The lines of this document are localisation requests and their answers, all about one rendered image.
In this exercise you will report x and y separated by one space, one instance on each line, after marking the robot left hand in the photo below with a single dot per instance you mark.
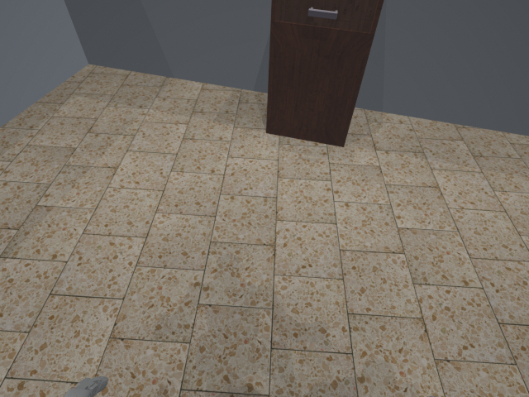
88 387

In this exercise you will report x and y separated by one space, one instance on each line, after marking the handle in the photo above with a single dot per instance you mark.
322 13

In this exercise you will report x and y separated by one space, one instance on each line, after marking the cabinet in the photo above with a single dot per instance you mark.
315 73

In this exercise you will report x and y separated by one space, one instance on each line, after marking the drawer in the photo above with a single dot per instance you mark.
355 15

